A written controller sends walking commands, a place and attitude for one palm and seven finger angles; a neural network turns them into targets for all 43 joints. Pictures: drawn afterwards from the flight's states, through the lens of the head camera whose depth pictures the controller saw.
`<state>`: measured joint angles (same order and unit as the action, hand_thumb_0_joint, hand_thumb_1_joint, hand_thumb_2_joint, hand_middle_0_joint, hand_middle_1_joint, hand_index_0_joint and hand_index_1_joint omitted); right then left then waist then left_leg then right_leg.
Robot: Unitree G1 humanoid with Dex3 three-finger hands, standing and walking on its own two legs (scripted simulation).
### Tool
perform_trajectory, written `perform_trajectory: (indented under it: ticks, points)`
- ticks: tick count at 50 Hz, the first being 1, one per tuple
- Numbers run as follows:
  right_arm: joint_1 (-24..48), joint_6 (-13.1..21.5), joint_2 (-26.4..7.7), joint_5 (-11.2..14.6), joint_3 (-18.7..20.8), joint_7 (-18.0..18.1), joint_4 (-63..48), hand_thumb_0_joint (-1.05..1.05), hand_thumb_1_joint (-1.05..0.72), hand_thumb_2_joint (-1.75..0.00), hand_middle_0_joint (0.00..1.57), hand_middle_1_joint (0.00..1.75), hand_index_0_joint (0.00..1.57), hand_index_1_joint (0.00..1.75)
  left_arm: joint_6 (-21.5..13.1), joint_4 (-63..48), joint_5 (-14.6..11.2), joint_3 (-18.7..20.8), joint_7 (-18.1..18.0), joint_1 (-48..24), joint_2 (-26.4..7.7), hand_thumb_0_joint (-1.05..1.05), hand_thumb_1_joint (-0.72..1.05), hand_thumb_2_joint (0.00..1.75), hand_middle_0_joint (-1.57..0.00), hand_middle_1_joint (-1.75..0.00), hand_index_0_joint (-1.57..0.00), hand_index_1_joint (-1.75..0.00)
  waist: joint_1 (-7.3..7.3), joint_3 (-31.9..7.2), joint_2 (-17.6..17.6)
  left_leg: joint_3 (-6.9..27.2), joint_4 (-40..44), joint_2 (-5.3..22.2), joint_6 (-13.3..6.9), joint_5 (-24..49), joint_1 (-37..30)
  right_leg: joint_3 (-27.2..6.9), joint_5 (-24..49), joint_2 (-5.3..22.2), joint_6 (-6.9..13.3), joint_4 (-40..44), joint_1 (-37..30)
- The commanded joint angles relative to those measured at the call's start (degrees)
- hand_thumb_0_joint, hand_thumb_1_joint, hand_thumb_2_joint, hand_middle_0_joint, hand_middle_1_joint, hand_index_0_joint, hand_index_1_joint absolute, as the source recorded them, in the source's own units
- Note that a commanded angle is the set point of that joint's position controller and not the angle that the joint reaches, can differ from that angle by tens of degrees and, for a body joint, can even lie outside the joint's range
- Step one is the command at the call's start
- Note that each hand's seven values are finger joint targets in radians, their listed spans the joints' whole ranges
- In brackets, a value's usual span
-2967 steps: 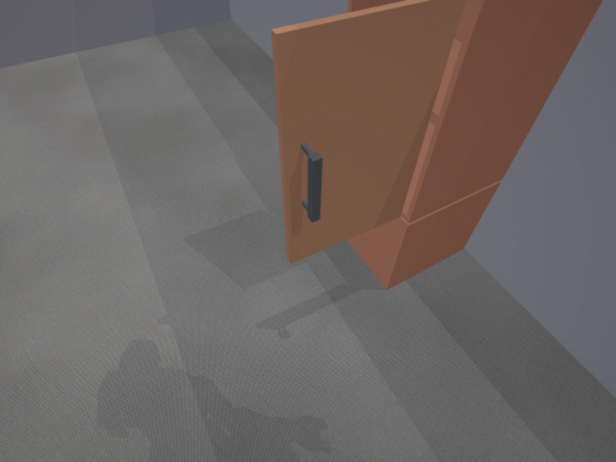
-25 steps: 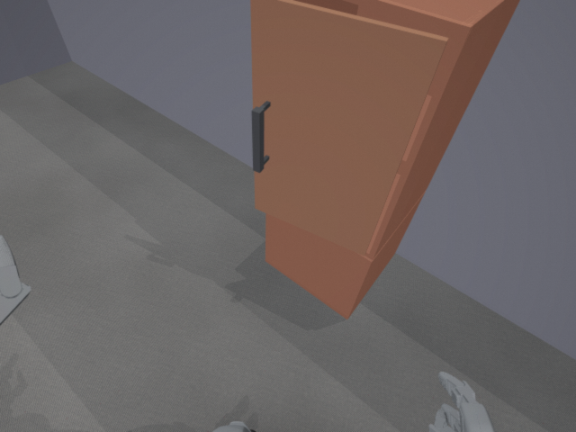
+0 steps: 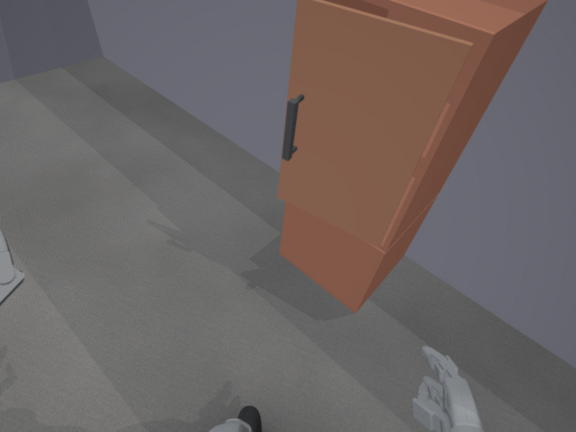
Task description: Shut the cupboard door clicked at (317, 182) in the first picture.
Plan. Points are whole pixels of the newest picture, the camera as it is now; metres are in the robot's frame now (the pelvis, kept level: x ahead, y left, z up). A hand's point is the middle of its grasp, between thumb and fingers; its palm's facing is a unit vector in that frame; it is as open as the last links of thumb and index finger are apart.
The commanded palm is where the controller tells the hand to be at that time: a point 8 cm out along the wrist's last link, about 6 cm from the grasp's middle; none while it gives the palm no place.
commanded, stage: stop stepping back and stand still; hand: left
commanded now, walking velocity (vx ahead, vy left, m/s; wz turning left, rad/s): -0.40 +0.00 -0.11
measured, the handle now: (293, 128) +0.84 +0.02 -0.03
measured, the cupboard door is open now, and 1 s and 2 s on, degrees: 11 11 11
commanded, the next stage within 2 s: let the arm hang, fingers relaxed in 0.92 s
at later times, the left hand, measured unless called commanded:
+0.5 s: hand out of the picture +0.09 +0.34 +0.21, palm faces +0.38 -0.83 -0.41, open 7.4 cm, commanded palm +0.04 +0.38 +0.19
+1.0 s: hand out of the picture +0.08 +0.36 +0.17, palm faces +0.36 -0.82 -0.45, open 7.4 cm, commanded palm none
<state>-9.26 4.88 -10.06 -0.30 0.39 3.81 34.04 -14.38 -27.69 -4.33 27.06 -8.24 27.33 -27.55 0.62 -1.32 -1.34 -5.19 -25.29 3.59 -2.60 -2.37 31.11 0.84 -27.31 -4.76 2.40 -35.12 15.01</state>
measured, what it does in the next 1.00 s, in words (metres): walks backwards: left foot, then right foot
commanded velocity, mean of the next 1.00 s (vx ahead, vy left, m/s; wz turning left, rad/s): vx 0.14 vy -0.12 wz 0.00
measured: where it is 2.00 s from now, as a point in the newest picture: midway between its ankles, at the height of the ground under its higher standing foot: outside the picture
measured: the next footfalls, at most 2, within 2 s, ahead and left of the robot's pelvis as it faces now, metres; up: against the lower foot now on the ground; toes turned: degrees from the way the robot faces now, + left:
left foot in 0.14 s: +0.13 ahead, +0.08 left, +0.00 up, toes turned -1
right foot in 0.42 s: -0.13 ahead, -0.01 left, +0.00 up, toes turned -12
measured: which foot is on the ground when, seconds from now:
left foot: down 0.00-0.04, up 0.06-0.12, down 0.14-0.36, up 0.38-0.54, down 0.56-1.00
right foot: down 0.00-0.14, up 0.16-0.40, down 0.42-0.58, up 0.60-0.84, down 0.86-1.00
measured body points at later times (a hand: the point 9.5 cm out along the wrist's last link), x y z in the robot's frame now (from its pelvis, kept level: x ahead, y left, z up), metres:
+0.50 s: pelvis -0.13 +0.10 +0.00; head -0.15 +0.14 +0.45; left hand +0.06 +0.38 +0.23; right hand -0.01 -0.15 -0.08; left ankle -0.07 +0.21 -0.68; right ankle -0.17 +0.00 -0.72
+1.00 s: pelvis -0.15 +0.12 +0.01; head -0.15 +0.12 +0.46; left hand +0.06 +0.40 +0.20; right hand -0.05 -0.13 -0.10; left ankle -0.10 +0.24 -0.70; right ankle -0.20 +0.05 -0.72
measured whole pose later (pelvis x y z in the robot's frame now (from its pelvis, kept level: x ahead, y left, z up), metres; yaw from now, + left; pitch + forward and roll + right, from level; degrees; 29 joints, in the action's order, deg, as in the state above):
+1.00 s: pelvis -0.15 +0.12 +0.01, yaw -7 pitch +0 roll -1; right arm -14.8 1.6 -11.5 0.1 -0.7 3.2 38.1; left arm -8.0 -28.3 -2.7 23.6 -10.8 31.6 -23.3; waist 0.2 -0.5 -0.5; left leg -3.5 -44.8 3.3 0.9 -21.2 23.8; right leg 6.7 -21.4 -1.3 3.4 -32.0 10.6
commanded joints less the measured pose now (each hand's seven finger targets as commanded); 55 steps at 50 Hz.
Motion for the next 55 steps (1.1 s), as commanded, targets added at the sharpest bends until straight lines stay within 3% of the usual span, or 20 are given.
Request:
perform_trajectory:
  ticks: [1, 4, 6, 8, 10, 16, 18, 20, 21, 22, 26, 28, 30, 35, 40, 43, 46, 50, 51, 55]
  points:
    - [1.4, 2.7, -7.4, -0.1, 2.7, -0.3, -5.8, 0.00, -0.90, -0.90, 0.20, 0.30, 0.20, 0.30, -4.6, -16.9, 0.1, 5.2, -1.4, -0.8, -10.5, 0.00, 0.90, 0.90, -0.20, -0.30, -0.20, -0.30, 0.65, -6.9, 3.9, 0.4, -15.2, 0.1, 6.4, -15.5, -24.6, -18.0, -2.7, 17.0, 6.1, 23.6, 21.4]
    - [-0.5, 1.3, -7.7, -0.3, 2.8, 0.1, -4.4, 0.00, -0.90, -0.90, 0.20, 0.30, 0.20, 0.30, -1.3, -13.7, 1.7, 1.8, -2.2, -4.1, -7.6, 0.00, 0.90, 0.90, -0.20, -0.30, -0.20, -0.30, 1.31, -0.2, 13.8, 8.2, -31.8, -0.8, 5.0, -21.4, -24.1, -15.7, -9.7, 21.7, 7.1, 23.5, 32.9]
    - [0.3, 1.0, -9.4, -0.1, 1.7, 1.5, -4.9, 0.00, -0.90, -0.90, 0.20, 0.30, 0.20, 0.30, 0.2, -11.5, 1.8, 1.1, -2.1, -9.6, -6.9, 0.00, 0.90, 0.90, -0.20, -0.30, -0.20, -0.30, 2.61, 6.1, -1.9, 12.1, -4.2, 1.7, 3.3, -23.2, -16.6, -5.8, -6.7, 10.5, 0.3, 7.1, 25.9]
    - [0.6, 3.4, -10.8, 0.2, 2.3, 2.7, -6.2, 0.00, -0.90, -0.90, 0.20, 0.30, 0.20, 0.30, -0.7, -15.2, 2.0, 2.9, -2.8, -17.0, -8.5, 0.00, 0.90, 0.90, -0.20, -0.30, -0.20, -0.30, 0.88, 4.1, -20.6, 32.0, 19.2, 14.5, -2.4, -36.4, -3.5, -0.5, -2.3, 0.4, -3.5, -17.2, 10.4]
    - [1.7, 4.7, -10.2, 0.2, 2.9, 0.9, -6.4, 0.00, -0.90, -0.90, 0.20, 0.30, 0.20, 0.30, -0.8, -15.6, 2.0, 5.2, -1.8, -10.5, -8.9, 0.00, 0.90, 0.90, -0.20, -0.30, -0.20, -0.30, -0.48, -5.6, -15.8, 27.1, 23.9, 13.6, 4.4, -51.6, -4.9, 0.1, -4.2, -3.3, -3.0, -28.1, 3.0]
    - [3.2, 2.1, -7.1, -0.7, 3.6, -2.3, -8.3, 0.00, -0.90, -0.90, 0.20, 0.30, 0.20, 0.30, 4.3, -21.5, -0.6, 4.0, -1.2, 7.3, -7.3, 0.00, 0.90, 0.90, -0.20, -0.30, -0.20, -0.30, -3.12, -8.8, -18.4, 0.3, 21.5, 2.3, 16.1, -29.7, -3.5, 13.8, -8.2, -7.0, 0.5, -4.9, -17.4]
    - [-1.4, 1.0, -6.2, 2.0, 3.3, -2.6, -6.0, 0.00, -0.90, -0.90, 0.20, 0.30, 0.20, 0.30, 4.9, -19.2, -0.4, 6.6, -1.4, 11.1, -11.4, 0.00, 0.90, 0.90, -0.20, -0.30, -0.20, -0.30, -3.17, -6.8, 14.0, -5.9, -28.8, -5.4, 11.0, -25.1, -10.3, -2.7, 0.8, 12.1, 8.6, 17.9, -1.3]
    - [2.4, 0.9, -7.7, 0.0, 1.4, -1.1, -6.6, 0.00, -0.90, -0.90, 0.20, 0.30, 0.20, 0.30, 1.5, -24.9, -0.8, 12.2, -2.5, -8.3, -18.8, 0.00, 0.90, 0.90, -0.20, -0.30, -0.20, -0.30, 1.15, 1.9, 10.8, 11.3, -56.9, 0.4, 4.3, -25.2, 6.5, -23.2, -3.7, 29.8, 16.3, 25.3, 11.5]
    - [2.3, 1.0, -6.8, -1.4, 0.1, -1.2, -6.9, 0.00, -0.90, -0.90, 0.20, 0.30, 0.20, 0.30, -0.1, -15.4, -0.2, 13.4, -3.3, -11.4, -20.6, 0.00, 0.90, 0.90, -0.20, -0.30, -0.20, -0.30, 3.07, 3.1, 6.4, 10.1, -49.4, 4.6, 4.1, -22.9, 3.8, -18.9, -5.1, 28.5, 6.5, 23.6, 12.3]
    - [0.4, 0.5, -5.8, -0.4, 0.4, -1.1, -6.0, 0.00, -0.90, -0.90, 0.20, 0.30, 0.20, 0.30, 1.6, -4.6, 0.7, 6.1, -2.8, -8.7, -9.9, 0.00, 0.90, 0.90, -0.20, -0.30, -0.20, -0.30, 1.87, -1.4, 9.3, 5.5, -37.5, 3.2, 3.6, -22.1, 0.6, -13.1, -15.3, 22.6, 6.7, 21.5, 7.0]
    - [1.5, 0.4, -8.1, 0.5, 1.3, 1.7, -4.9, 0.00, -0.90, -0.90, 0.20, 0.30, 0.20, 0.30, 3.8, -7.0, 1.5, 0.3, -3.3, -5.7, -6.1, 0.00, 0.90, 0.90, -0.20, -0.30, -0.20, -0.30, 1.33, 3.8, -2.7, -2.1, -7.6, -1.3, 2.7, -21.3, -17.9, -4.5, -11.5, 14.0, 5.5, 11.9, 12.3]
    - [0.8, 1.3, -10.6, 1.1, 1.8, 2.2, -7.4, 0.00, -0.90, -0.90, 0.20, 0.30, 0.20, 0.30, 2.4, -13.6, 0.8, 1.9, -3.1, -3.6, -7.5, 0.00, 0.90, 0.90, -0.20, -0.30, -0.20, -0.30, 1.45, 3.9, -15.3, 21.5, 7.9, 12.4, -2.5, -21.5, -21.1, 3.7, -1.8, 5.1, -1.2, -8.8, 16.0]
    - [1.9, 2.0, -8.7, -0.2, 1.2, 1.3, -6.4, 0.00, -0.90, -0.90, 0.20, 0.30, 0.20, 0.30, 0.7, -16.8, 0.4, 5.5, -1.8, -4.6, -11.2, 0.00, 0.90, 0.90, -0.20, -0.30, -0.20, -0.30, 1.92, 3.6, -11.1, 34.2, 18.0, 19.3, -5.1, -35.2, -11.8, -0.3, -1.6, 4.0, -2.7, -20.0, 13.2]
    - [1.9, 2.0, -8.2, -0.5, 1.8, -0.8, -6.7, 0.00, -0.90, -0.90, 0.20, 0.30, 0.20, 0.30, 0.4, -21.0, 2.1, 5.1, -2.1, 1.4, -7.8, 0.00, 0.90, 0.90, -0.20, -0.30, -0.20, -0.30, -0.17, 0.1, -16.5, 12.5, 15.1, 13.3, -1.9, -33.4, -7.5, 4.6, 4.5, 3.6, -1.8, -10.9, 1.4]
    - [0.2, -0.4, -8.0, -0.1, 1.7, 0.1, -7.3, 0.00, -0.90, -0.90, 0.20, 0.30, 0.20, 0.30, 3.7, -11.8, 1.5, 4.5, -2.5, 4.0, -6.8, 0.00, 0.90, 0.90, -0.20, -0.30, -0.20, -0.30, 0.60, -1.0, -9.7, 7.1, 8.0, 9.2, 0.9, -34.9, -3.9, 7.9, 2.5, 1.1, -0.4, 8.2, -11.8]
    - [-1.7, -1.0, -7.0, -0.2, 1.8, 0.1, -6.9, 0.00, -0.90, -0.90, 0.20, 0.30, 0.20, 0.30, 3.9, -9.6, 1.5, 7.1, -3.3, 3.3, -9.8, 0.00, 0.90, 0.90, -0.20, -0.30, -0.20, -0.30, 0.71, -3.0, 7.4, 1.7, -18.9, 1.0, 2.7, -20.3, 2.1, -17.7, 5.1, 19.2, 8.3, 19.4, -12.6]
    - [-0.2, 0.6, -7.7, 1.0, 2.1, 0.0, -6.2, 0.00, -0.90, -0.90, 0.20, 0.30, 0.20, 0.30, 3.3, -9.7, 1.2, 3.4, -3.7, 1.7, -6.2, 0.00, 0.90, 0.90, -0.20, -0.30, -0.20, -0.30, 0.00, -0.7, 11.1, 4.6, -27.4, 0.6, 3.7, -22.9, 3.6, -17.3, 21.1, 22.6, 11.5, 16.2, -10.6]
    - [1.7, 0.9, -6.9, 0.2, 0.9, 0.8, -5.6, 0.00, -0.90, -0.90, 0.20, 0.30, 0.20, 0.30, 1.4, -14.1, 1.7, 3.7, -4.0, -1.9, -7.6, 0.00, 0.90, 0.90, -0.20, -0.30, -0.20, -0.30, 0.58, -0.3, 4.8, -0.3, -8.7, -1.0, 2.9, -10.6, -12.0, -4.4, 27.0, 16.6, 5.2, 10.8, -4.0]
    - [-0.9, 3.4, -12.3, -0.5, 2.5, -5.4, 4.5, 0.00, -0.90, -0.90, 0.20, 0.30, 0.20, 0.30, 10.6, 30.7, 7.3, -20.9, 5.0, -3.8, 8.6, 0.00, 0.90, 0.90, -0.20, -0.30, -0.20, -0.30, 4.50, 3.1, -1.3, 3.3, -11.6, 4.4, 1.7, 12.6, -16.9, 7.7, 38.9, 17.9, -0.4, -5.1, 8.6]
    - [-4.8, -2.4, -15.2, -2.1, 1.5, -3.0, 0.6, 0.00, -0.90, -0.90, 0.20, 0.30, 0.20, 0.30, 16.6, 37.0, 5.2, -23.0, 7.3, -7.6, 11.9, 0.00, 0.90, 0.90, -0.20, -0.30, -0.20, -0.30, 1.71, -0.7, -3.2, 26.5, 1.0, 17.3, -9.5, 22.3, -12.7, -2.3, -8.7, 5.9, -4.0, -25.2, 12.2]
